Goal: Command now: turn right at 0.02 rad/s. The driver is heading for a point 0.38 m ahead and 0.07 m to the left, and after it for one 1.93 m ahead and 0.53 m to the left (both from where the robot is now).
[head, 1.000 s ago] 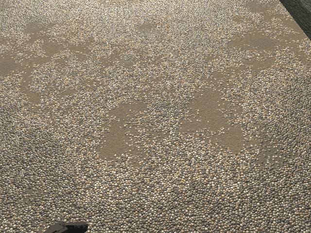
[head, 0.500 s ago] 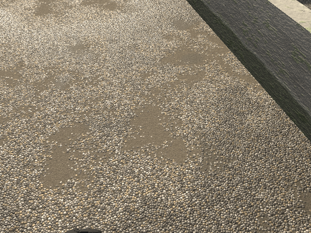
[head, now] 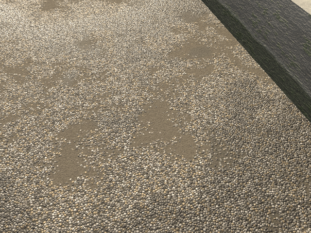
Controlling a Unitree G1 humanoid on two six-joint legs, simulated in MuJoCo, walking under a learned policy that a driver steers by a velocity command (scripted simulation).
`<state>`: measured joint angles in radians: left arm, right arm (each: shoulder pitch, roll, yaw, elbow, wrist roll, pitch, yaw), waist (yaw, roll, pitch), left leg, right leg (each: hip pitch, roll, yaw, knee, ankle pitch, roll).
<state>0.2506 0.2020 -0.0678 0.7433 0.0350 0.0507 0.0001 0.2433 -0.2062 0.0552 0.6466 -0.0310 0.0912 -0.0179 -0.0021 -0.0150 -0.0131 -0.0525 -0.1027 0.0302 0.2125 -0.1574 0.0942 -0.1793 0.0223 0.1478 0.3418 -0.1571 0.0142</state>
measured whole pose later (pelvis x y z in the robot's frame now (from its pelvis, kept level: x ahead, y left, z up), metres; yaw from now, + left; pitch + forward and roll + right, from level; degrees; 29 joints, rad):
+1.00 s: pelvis +0.00 -0.01 +0.00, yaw +1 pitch +0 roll +0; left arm 0.29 0.22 -0.05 0.73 0.04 0.05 0.01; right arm 0.29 -0.23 0.06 0.69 -0.03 0.10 -0.02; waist -0.01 -0.01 0.00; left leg -0.04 -0.09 0.00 0.19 -0.14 0.08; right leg -0.16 0.02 0.13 0.29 -0.13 0.01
